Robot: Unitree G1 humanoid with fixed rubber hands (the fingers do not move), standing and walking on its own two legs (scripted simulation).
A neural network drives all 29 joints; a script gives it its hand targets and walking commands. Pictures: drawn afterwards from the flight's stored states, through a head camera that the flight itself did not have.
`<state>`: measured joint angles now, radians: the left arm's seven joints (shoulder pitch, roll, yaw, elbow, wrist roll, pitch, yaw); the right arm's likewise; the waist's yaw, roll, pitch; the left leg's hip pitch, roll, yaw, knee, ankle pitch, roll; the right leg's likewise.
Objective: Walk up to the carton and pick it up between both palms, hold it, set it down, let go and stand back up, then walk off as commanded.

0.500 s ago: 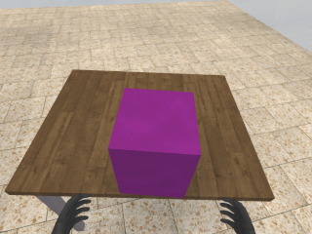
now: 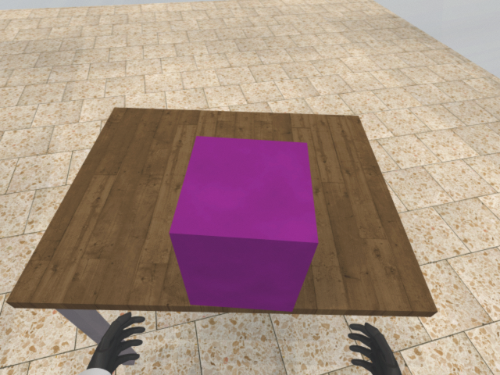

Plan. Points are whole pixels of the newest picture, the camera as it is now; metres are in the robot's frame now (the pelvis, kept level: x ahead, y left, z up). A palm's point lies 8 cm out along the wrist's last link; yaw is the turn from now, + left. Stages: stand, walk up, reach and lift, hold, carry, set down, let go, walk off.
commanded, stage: set down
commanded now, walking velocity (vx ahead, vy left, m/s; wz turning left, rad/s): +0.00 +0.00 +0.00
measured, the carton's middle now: (246, 227) +0.38 +0.03 +0.01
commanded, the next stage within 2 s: let go in 0.40 s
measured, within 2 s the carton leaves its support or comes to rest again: neither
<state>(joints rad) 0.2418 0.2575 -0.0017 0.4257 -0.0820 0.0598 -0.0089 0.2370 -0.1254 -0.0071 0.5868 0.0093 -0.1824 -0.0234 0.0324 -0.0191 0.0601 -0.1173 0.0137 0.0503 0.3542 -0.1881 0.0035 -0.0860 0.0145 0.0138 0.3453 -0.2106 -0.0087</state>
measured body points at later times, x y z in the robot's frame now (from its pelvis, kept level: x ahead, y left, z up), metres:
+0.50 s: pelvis +0.00 -0.01 +0.00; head +0.01 +0.01 +0.45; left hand +0.18 +0.23 -0.09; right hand +0.17 -0.23 -0.09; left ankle +0.00 +0.11 -0.75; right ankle -0.01 -0.11 -0.75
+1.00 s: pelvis +0.00 +0.00 +0.00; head +0.00 +0.01 +0.45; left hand +0.16 +0.26 -0.09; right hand +0.15 -0.25 -0.10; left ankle +0.00 +0.11 -0.75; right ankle -0.01 -0.11 -0.75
